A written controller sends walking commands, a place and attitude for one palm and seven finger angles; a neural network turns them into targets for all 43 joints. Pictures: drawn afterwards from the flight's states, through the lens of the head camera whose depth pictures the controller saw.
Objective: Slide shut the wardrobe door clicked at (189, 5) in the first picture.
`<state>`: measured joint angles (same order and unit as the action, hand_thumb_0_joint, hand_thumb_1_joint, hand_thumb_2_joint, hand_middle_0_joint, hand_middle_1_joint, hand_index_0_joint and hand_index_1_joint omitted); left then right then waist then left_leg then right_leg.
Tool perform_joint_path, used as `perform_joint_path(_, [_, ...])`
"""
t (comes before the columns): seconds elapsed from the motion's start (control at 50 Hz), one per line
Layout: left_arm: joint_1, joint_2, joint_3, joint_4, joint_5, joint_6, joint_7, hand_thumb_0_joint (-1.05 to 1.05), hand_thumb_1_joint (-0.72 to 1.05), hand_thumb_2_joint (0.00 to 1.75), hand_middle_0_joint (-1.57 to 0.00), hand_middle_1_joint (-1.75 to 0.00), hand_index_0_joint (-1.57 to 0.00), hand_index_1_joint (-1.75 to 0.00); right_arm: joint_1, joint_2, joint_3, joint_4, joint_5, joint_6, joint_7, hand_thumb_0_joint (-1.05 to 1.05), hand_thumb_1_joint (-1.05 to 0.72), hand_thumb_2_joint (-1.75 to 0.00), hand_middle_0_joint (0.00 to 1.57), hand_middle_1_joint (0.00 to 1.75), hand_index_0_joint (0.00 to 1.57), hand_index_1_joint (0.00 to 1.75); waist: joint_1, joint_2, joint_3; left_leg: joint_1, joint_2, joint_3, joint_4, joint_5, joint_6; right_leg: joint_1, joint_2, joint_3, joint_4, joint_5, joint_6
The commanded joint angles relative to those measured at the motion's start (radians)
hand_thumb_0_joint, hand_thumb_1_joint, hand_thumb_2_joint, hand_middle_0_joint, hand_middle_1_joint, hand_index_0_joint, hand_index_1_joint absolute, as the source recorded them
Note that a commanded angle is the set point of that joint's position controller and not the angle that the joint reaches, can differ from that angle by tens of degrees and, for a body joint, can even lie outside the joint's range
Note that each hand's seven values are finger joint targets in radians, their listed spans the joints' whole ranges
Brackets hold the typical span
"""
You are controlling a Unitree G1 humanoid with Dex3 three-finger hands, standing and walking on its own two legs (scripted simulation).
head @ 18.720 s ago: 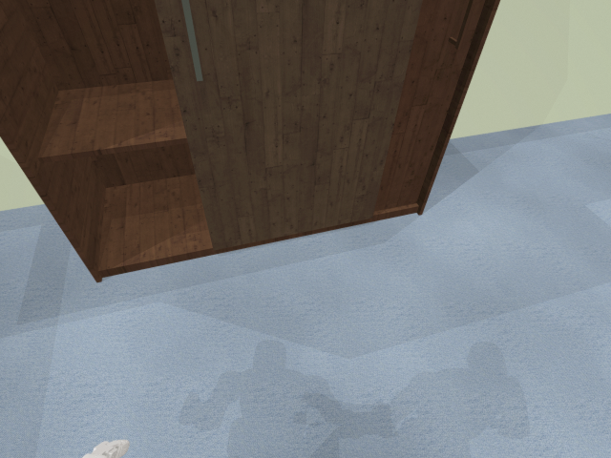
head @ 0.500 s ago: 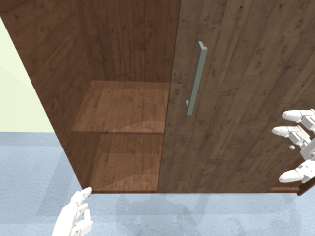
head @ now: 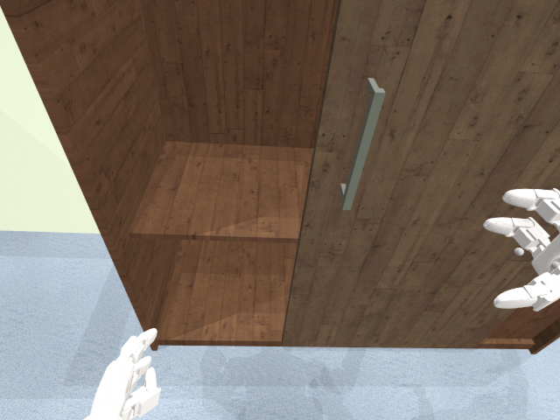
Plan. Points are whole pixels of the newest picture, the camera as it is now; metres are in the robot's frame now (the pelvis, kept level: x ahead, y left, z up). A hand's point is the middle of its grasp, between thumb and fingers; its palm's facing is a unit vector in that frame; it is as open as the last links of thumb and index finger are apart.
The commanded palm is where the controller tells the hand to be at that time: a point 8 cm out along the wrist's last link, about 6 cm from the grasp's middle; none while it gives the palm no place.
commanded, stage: move the hooked fingers beside the handle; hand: right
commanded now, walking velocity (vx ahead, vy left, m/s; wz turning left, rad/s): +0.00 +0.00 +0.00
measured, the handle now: (357, 150) +0.53 -0.12 +0.15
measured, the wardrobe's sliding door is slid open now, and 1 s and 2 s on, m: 0.45 0.45 0.45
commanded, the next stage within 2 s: none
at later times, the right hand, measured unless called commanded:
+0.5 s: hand (465, 218) +0.34 -0.24 +0.17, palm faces +0.00 +1.00 -0.04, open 14.0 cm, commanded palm +0.33 -0.28 +0.17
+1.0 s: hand (429, 185) +0.42 -0.21 +0.16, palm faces +0.00 +1.00 -0.02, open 14.0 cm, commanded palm +0.40 -0.26 +0.16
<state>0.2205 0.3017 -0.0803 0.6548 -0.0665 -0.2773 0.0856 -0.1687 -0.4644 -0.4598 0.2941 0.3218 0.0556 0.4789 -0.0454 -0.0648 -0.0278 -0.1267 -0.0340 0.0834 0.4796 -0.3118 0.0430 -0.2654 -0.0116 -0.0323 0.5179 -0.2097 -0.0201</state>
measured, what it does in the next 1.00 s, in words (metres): stands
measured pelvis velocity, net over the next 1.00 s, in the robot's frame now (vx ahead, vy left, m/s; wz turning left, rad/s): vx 0.01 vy -0.01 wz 0.02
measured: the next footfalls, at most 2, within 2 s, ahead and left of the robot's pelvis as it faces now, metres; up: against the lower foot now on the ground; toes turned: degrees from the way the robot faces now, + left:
none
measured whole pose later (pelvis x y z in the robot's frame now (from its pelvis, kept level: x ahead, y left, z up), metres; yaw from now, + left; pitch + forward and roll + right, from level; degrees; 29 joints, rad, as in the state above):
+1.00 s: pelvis +0.01 -0.01 +0.00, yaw +1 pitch +2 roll +0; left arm 0.31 0.31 -0.05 0.70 -0.05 -0.20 0.07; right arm -0.58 -0.41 -0.33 0.68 0.21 -0.01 0.30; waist 0.03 -0.05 -0.03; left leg -0.20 -0.02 0.06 0.50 -0.32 0.03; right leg -0.33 0.00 -0.06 0.52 -0.22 -0.03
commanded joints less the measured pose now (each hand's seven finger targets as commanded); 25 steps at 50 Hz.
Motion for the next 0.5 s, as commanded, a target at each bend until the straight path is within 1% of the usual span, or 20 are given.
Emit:
perform_joint_path(0.0, [-0.131, 0.107, 0.047, -0.163, -0.006, -0.060, 0.013, 0.00, 0.90, 0.90, -0.20, -0.30, -0.20, -0.30, -0.369, -0.227, 0.002, -0.245, 0.019, -0.054, 0.003, 0.00, 0.50, -0.30, 0.30, 1.20, 0.30, 1.20, 0.026, -0.025, -0.167, -0.131, 0.034, -0.083, -0.091, 0.283, -0.048, 0.212, 0.013, 0.070, -0.034, 0.137, -0.037])
perform_joint_path(0.02, [-0.128, 0.107, 0.048, -0.164, -0.004, -0.062, 0.014, 0.00, 0.90, 0.90, -0.20, -0.30, -0.20, -0.30, -0.377, -0.230, 0.000, -0.263, 0.021, -0.060, -0.002, 0.00, 0.50, -0.30, 0.30, 1.20, 0.30, 1.20, 0.025, -0.029, -0.195, -0.124, 0.031, -0.073, -0.085, 0.281, -0.041, 0.229, 0.011, 0.075, -0.038, 0.143, -0.035])
perform_joint_path(0.04, [-0.123, 0.108, 0.048, -0.162, -0.003, -0.061, 0.015, 0.00, 0.90, 0.90, -0.20, -0.30, -0.20, -0.30, -0.382, -0.233, -0.006, -0.253, 0.023, -0.065, -0.008, 0.00, 0.50, -0.30, 0.30, 1.20, 0.30, 1.20, 0.026, -0.003, -0.209, -0.126, 0.026, -0.066, -0.083, 0.279, -0.038, 0.239, 0.010, 0.079, -0.040, 0.147, -0.035])
perform_joint_path(0.08, [-0.120, 0.110, 0.048, -0.150, 0.000, -0.059, 0.015, 0.00, 0.90, 0.90, -0.20, -0.30, -0.20, -0.30, -0.395, -0.255, -0.036, -0.239, 0.027, -0.077, -0.029, 0.00, 0.50, -0.30, 0.30, 1.20, 0.30, 1.20, 0.021, 0.021, -0.202, -0.121, 0.026, -0.070, -0.089, 0.273, -0.038, 0.219, 0.009, 0.079, -0.042, 0.139, -0.035])
perform_joint_path(0.1, [-0.117, 0.108, 0.049, -0.146, 0.002, -0.057, 0.015, 0.00, 0.90, 0.90, -0.20, -0.30, -0.20, -0.30, -0.385, -0.241, -0.034, -0.212, 0.026, -0.076, -0.037, 0.00, 0.50, -0.30, 0.30, 1.20, 0.30, 1.20, 0.020, 0.039, -0.195, -0.124, 0.025, -0.061, -0.086, 0.274, -0.034, 0.216, 0.009, 0.080, -0.049, 0.142, -0.034])
perform_joint_path(0.12, [-0.117, 0.109, 0.049, -0.141, 0.000, -0.054, 0.015, 0.00, 0.90, 0.90, -0.20, -0.30, -0.20, -0.30, -0.402, -0.245, -0.034, -0.190, 0.022, -0.075, -0.047, 0.00, 0.50, -0.30, 0.30, 1.20, 0.30, 1.20, 0.021, 0.034, -0.170, -0.141, 0.025, -0.061, -0.091, 0.249, -0.034, 0.203, 0.007, 0.080, -0.055, 0.122, -0.032])
perform_joint_path(0.14, [-0.115, 0.112, 0.052, -0.136, 0.000, -0.051, 0.016, 0.00, 0.90, 0.90, -0.20, -0.30, -0.20, -0.30, -0.416, -0.253, -0.042, -0.177, 0.015, -0.075, -0.058, 0.00, 0.50, -0.30, 0.30, 1.20, 0.30, 1.20, 0.021, 0.027, -0.171, -0.140, 0.024, -0.056, -0.089, 0.246, -0.031, 0.207, 0.005, 0.082, -0.061, 0.124, -0.031])
perform_joint_path(0.16, [-0.118, 0.111, 0.052, -0.136, 0.002, -0.049, 0.015, 0.00, 0.90, 0.90, -0.20, -0.30, -0.20, -0.30, -0.411, -0.252, -0.040, -0.182, 0.006, -0.072, -0.068, 0.00, 0.50, -0.30, 0.30, 1.20, 0.30, 1.20, 0.013, 0.013, -0.181, -0.130, 0.026, -0.061, -0.090, 0.252, -0.030, 0.209, 0.006, 0.074, -0.056, 0.133, -0.032])
perform_joint_path(0.18, [-0.120, 0.108, 0.051, -0.142, 0.001, -0.048, 0.013, 0.00, 0.90, 0.90, -0.20, -0.30, -0.20, -0.30, -0.422, -0.245, -0.029, -0.191, -0.002, -0.066, -0.078, 0.00, 0.50, -0.30, 0.30, 1.20, 0.30, 1.20, 0.012, -0.013, -0.183, -0.126, 0.029, -0.055, -0.086, 0.247, -0.025, 0.208, 0.006, 0.079, -0.065, 0.131, -0.029])
perform_joint_path(0.2, [-0.122, 0.102, 0.050, -0.146, 0.001, -0.047, 0.011, 0.00, 0.90, 0.90, -0.20, -0.30, -0.20, -0.30, -0.429, -0.214, -0.002, -0.195, -0.008, -0.062, -0.086, 0.00, 0.50, -0.30, 0.30, 1.20, 0.30, 1.20, 0.014, -0.035, -0.185, -0.128, 0.029, -0.054, -0.085, 0.251, -0.023, 0.222, 0.006, 0.078, -0.068, 0.139, -0.028])
perform_joint_path(0.24, [-0.120, 0.102, 0.052, -0.150, 0.001, -0.045, 0.009, 0.00, 0.90, 0.90, -0.20, -0.30, -0.20, -0.30, -0.442, -0.194, 0.021, -0.203, -0.018, -0.057, -0.098, 0.00, 0.50, -0.30, 0.30, 1.20, 0.30, 1.20, 0.017, -0.027, -0.196, -0.127, 0.026, -0.046, -0.081, 0.250, -0.020, 0.236, 0.000, 0.086, -0.076, 0.148, -0.024])
perform_joint_path(0.26, [-0.118, 0.101, 0.052, -0.151, 0.003, -0.041, 0.007, 0.00, 0.90, 0.90, -0.20, -0.30, -0.20, -0.30, -0.419, -0.189, 0.020, -0.191, -0.019, -0.052, -0.103, 0.00, 0.50, -0.30, 0.30, 1.20, 0.30, 1.20, 0.013, 0.004, -0.195, -0.124, 0.025, -0.050, -0.086, 0.258, -0.022, 0.226, -0.001, 0.078, -0.067, 0.152, -0.028])
perform_joint_path(0.28, [-0.115, 0.105, 0.051, -0.145, 0.001, -0.037, 0.008, 0.00, 0.90, 0.90, -0.20, -0.30, -0.20, -0.30, -0.450, -0.191, 0.027, -0.184, -0.020, -0.050, -0.106, 0.00, 0.50, -0.30, 0.30, 1.20, 0.30, 1.20, 0.023, 0.006, -0.189, -0.128, 0.026, -0.049, -0.086, 0.251, -0.022, 0.221, 0.000, 0.081, -0.072, 0.141, -0.027])
perform_joint_path(0.3, [-0.115, 0.103, 0.053, -0.147, 0.001, -0.036, 0.009, 0.00, 0.90, 0.90, -0.20, -0.30, -0.20, -0.30, -0.460, -0.176, 0.035, -0.185, -0.019, -0.051, -0.108, 0.00, 0.50, -0.30, 0.30, 1.20, 0.30, 1.20, 0.024, 0.012, -0.193, -0.129, 0.025, -0.048, -0.086, 0.248, -0.023, 0.226, 0.000, 0.081, -0.074, 0.137, -0.027])
perform_joint_path(0.34, [-0.108, 0.109, 0.053, -0.136, -0.001, -0.032, 0.012, 0.00, 0.90, 0.90, -0.20, -0.30, -0.20, -0.30, -0.490, -0.178, 0.037, -0.152, -0.020, -0.050, -0.113, 0.00, 0.50, -0.30, 0.30, 1.20, 0.30, 1.20, 0.031, 0.034, -0.182, -0.143, 0.023, -0.046, -0.088, 0.233, -0.023, 0.225, -0.004, 0.088, -0.079, 0.125, -0.026])
perform_joint_path(0.36, [-0.107, 0.107, 0.052, -0.136, 0.001, -0.029, 0.011, 0.00, 0.90, 0.90, -0.20, -0.30, -0.20, -0.30, -0.487, -0.166, 0.047, -0.144, -0.020, -0.049, -0.116, 0.00, 0.50, -0.30, 0.30, 1.20, 0.30, 1.20, 0.029, 0.058, -0.179, -0.141, 0.022, -0.050, -0.094, 0.231, -0.024, 0.215, -0.003, 0.079, -0.073, 0.121, -0.029])
perform_joint_path(0.38, [-0.106, 0.110, 0.053, -0.132, 0.000, -0.027, 0.012, 0.00, 0.90, 0.90, -0.20, -0.30, -0.20, -0.30, -0.525, -0.173, 0.052, -0.144, -0.025, -0.050, -0.122, 0.00, 0.50, -0.30, 0.30, 1.20, 0.30, 1.20, 0.035, 0.027, -0.179, -0.148, 0.025, -0.052, -0.092, 0.221, -0.023, 0.217, -0.002, 0.083, -0.077, 0.112, -0.028])
perform_joint_path(0.42, [-0.100, 0.108, 0.053, -0.123, -0.001, -0.024, 0.015, 0.00, 0.90, 0.90, -0.20, -0.30, -0.20, -0.30, -0.569, -0.158, 0.074, -0.113, -0.034, -0.052, -0.134, 0.00, 0.50, -0.30, 0.30, 1.20, 0.30, 1.20, 0.045, 0.013, -0.159, -0.173, 0.024, -0.051, -0.097, 0.182, -0.022, 0.221, -0.004, 0.090, -0.085, 0.077, -0.026])
perform_joint_path(0.46, [-0.095, 0.110, 0.052, -0.119, 0.001, -0.021, 0.017, 0.00, 0.90, 0.90, -0.20, -0.30, -0.20, -0.30, -0.621, -0.155, 0.091, -0.117, -0.046, -0.061, -0.148, 0.00, 0.50, -0.30, 0.30, 1.20, 0.30, 1.20, 0.048, 0.000, -0.170, -0.175, 0.024, -0.055, -0.100, 0.167, -0.019, 0.231, -0.005, 0.093, -0.084, 0.070, -0.026])
perform_joint_path(0.48, [-0.089, 0.111, 0.054, -0.116, 0.001, -0.019, 0.019, 0.00, 0.90, 0.90, -0.20, -0.30, -0.20, -0.30, -0.647, -0.157, 0.094, -0.106, -0.050, -0.062, -0.156, 0.00, 0.50, -0.30, 0.30, 1.20, 0.30, 1.20, 0.056, -0.005, -0.182, -0.176, 0.026, -0.057, -0.100, 0.165, -0.020, 0.237, -0.004, 0.094, -0.085, 0.066, -0.026])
